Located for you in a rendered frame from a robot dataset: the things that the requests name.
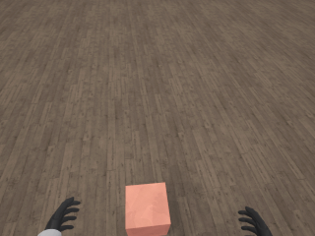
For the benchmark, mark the carton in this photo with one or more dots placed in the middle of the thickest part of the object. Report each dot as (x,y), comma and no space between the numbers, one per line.
(146,210)

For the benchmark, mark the left robot hand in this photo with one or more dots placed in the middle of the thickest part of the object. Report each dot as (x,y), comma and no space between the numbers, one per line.
(58,217)

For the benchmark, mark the right robot hand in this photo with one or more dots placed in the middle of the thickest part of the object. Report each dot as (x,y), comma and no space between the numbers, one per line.
(260,228)

